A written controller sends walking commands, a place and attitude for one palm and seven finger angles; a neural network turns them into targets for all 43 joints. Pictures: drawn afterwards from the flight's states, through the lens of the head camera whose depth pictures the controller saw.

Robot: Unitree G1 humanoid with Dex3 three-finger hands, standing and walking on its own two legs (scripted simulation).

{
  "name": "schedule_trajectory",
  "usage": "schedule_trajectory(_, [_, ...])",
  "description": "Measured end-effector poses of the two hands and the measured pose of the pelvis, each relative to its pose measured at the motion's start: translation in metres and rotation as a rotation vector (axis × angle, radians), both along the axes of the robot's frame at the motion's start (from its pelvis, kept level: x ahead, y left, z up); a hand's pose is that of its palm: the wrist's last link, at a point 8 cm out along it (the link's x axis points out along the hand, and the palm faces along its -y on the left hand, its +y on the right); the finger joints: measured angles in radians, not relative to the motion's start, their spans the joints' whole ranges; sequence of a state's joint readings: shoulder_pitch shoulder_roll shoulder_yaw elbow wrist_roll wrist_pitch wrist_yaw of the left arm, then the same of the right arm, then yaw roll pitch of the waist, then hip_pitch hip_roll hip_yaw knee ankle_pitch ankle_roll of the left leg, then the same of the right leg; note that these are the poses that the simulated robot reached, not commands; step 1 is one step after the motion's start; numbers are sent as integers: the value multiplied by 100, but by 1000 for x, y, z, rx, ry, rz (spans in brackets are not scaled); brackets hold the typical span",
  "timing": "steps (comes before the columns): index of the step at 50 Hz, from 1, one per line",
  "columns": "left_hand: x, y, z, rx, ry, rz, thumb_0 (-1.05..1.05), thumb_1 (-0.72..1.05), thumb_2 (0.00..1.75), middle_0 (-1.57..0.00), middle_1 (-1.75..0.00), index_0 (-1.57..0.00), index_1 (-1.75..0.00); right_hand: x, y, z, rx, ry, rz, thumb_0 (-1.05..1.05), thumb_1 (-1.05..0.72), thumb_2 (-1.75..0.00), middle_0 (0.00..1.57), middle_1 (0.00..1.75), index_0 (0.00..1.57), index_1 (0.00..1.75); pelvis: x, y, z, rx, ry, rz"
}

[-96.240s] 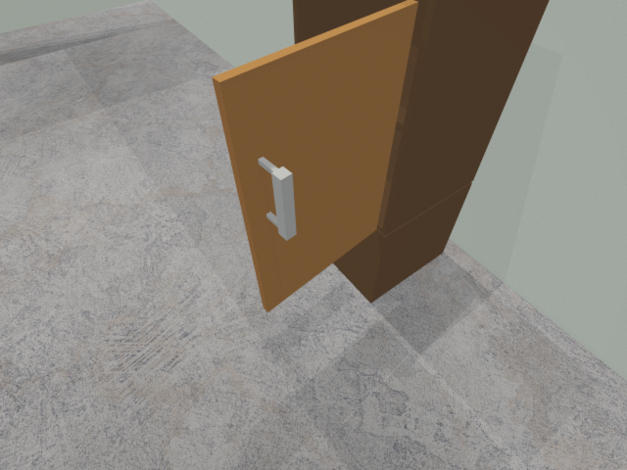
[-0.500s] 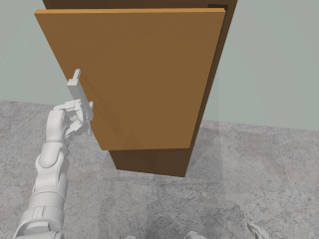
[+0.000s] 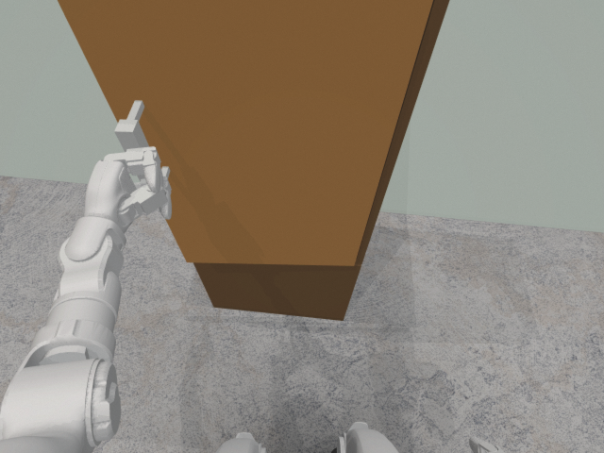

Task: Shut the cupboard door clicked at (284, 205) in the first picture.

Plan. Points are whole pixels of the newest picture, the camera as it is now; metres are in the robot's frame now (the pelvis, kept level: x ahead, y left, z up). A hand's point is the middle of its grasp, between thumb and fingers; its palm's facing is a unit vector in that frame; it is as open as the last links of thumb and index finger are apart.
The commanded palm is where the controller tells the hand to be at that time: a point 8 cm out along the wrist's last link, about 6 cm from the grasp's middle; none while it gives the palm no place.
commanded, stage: push the door shut along its arc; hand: left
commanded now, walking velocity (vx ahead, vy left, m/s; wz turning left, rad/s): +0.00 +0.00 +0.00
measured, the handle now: (149, 154) +0.51 +0.23 +0.08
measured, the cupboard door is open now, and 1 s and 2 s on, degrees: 5 0 0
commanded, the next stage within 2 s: pull the fist back off the door in 0.50 s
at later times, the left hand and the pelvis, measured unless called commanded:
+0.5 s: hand (168, 175) +0.46 +0.19 +0.09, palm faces -0.18 -0.98 -0.03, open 3.3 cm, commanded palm +0.49 +0.22 +0.08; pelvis -0.02 +0.00 -0.02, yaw +1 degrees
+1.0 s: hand (182, 172) +0.47 +0.17 +0.08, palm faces +0.07 -1.00 -0.04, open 3.2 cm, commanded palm +0.45 +0.21 +0.08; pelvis -0.04 +0.00 -0.02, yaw +0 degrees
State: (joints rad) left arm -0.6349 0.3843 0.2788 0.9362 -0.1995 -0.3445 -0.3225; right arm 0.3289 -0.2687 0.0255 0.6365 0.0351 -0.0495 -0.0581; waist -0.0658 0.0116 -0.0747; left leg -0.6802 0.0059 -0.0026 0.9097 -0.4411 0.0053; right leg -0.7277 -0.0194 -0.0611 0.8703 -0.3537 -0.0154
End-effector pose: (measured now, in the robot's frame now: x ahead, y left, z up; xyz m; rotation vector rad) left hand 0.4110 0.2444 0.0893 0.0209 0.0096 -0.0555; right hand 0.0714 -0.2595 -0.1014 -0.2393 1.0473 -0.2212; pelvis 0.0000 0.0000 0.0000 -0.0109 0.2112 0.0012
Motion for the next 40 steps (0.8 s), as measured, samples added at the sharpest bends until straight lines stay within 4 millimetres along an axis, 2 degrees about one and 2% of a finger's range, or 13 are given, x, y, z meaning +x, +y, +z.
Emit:
schedule_trajectory(14, [37,-5,0,6,14,-77,2,90,90,-131,-150,-133,-150,-41,-11,-6,-43,98,-45,1,-91,-90,20,30,20,30,-10,0,-10,-10,54,5])
schedule_trajectory(21, [37,-2,0,8,10,-120,2,90,90,-135,-150,-137,-150,-56,-11,-11,-50,140,-39,1,-91,-90,20,30,20,30,-16,0,-16,-18,76,15])
schedule_trajectory(31, [39,0,0,8,18,-144,2,90,90,-136,-150,-141,-150,-66,-9,-14,-71,118,-23,1,-91,-90,20,30,20,30,-32,0,-24,-30,93,26])
schedule_trajectory(33, [38,-3,-1,-9,9,-104,2,90,90,-137,-150,-142,-150,-68,-9,-16,-77,115,-14,1,-91,-90,20,30,20,30,-35,1,-25,-32,102,27])
schedule_trajectory(36, [35,-9,-3,-71,-9,49,2,90,90,-142,-150,-143,-150,-68,-5,-18,-63,108,12,1,-91,-90,20,30,20,30,-38,2,-26,-29,109,32])
schedule_trajectory(40, [33,-16,-4,-61,-20,180,2,90,90,-143,-150,-142,-150,-67,0,-20,-32,84,29,1,-91,-90,20,30,20,30,-41,0,-27,-22,107,31])
